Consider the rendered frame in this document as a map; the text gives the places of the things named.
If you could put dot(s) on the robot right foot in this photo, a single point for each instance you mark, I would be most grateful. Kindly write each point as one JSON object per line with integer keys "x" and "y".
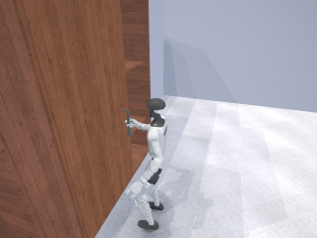
{"x": 153, "y": 206}

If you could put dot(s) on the wardrobe door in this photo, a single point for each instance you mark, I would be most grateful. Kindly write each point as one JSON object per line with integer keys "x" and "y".
{"x": 26, "y": 135}
{"x": 76, "y": 51}

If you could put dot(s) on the right robot thigh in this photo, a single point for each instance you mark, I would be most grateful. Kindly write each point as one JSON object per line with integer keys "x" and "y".
{"x": 147, "y": 166}

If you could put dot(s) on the robot left forearm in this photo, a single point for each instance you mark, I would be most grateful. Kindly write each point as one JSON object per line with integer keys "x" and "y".
{"x": 153, "y": 168}

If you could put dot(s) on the robot left hand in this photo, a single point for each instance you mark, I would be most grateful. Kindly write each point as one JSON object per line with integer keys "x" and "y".
{"x": 135, "y": 188}

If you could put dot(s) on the handle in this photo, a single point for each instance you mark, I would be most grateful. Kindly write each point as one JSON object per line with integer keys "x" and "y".
{"x": 128, "y": 122}

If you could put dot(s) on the left robot upper arm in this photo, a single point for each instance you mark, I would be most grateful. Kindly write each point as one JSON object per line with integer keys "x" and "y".
{"x": 154, "y": 138}

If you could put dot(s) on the robot right forearm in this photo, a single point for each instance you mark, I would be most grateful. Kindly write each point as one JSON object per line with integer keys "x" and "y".
{"x": 142, "y": 126}

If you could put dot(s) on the robot right hand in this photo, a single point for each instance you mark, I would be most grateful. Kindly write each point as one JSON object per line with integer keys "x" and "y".
{"x": 132, "y": 123}

